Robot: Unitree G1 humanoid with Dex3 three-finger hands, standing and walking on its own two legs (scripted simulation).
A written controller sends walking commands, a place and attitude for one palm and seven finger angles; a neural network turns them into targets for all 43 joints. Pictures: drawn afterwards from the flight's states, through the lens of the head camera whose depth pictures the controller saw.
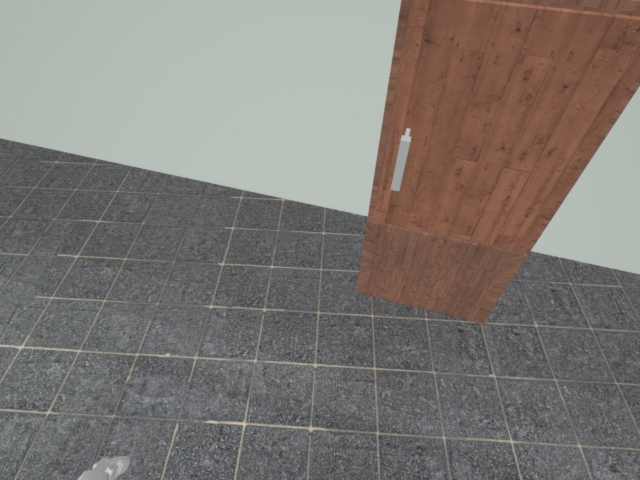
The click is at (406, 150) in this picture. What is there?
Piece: cupboard door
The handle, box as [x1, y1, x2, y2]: [391, 128, 410, 190]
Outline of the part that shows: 409,128 406,128 405,135 402,135 400,140 391,185 391,189 398,190 400,185 410,141 410,137 408,135 410,129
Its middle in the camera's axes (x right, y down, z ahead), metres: +0.20 -0.19 +0.94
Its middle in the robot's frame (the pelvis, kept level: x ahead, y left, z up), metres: +0.84 -0.15 -0.10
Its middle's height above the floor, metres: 0.67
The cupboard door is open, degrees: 0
